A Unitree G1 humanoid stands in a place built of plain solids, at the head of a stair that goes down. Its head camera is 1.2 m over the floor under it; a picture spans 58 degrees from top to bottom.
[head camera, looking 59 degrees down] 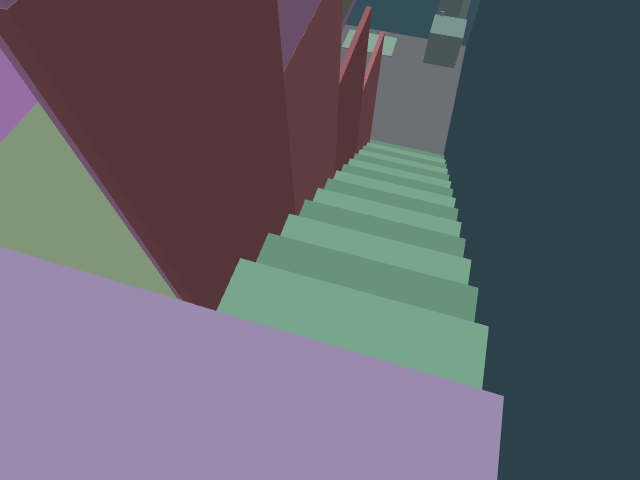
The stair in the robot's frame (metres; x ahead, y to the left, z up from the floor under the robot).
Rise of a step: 0.19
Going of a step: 0.24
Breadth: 0.90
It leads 17 degrees to the right of straight ahead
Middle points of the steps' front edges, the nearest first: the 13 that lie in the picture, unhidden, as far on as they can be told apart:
0.37 -0.06 0.00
0.63 -0.14 -0.19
0.86 -0.21 -0.38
1.09 -0.27 -0.57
1.31 -0.34 -0.76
1.54 -0.41 -0.95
1.77 -0.48 -1.14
2.00 -0.55 -1.33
2.23 -0.62 -1.52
2.46 -0.69 -1.71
2.69 -0.76 -1.89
2.92 -0.83 -2.08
3.14 -0.90 -2.27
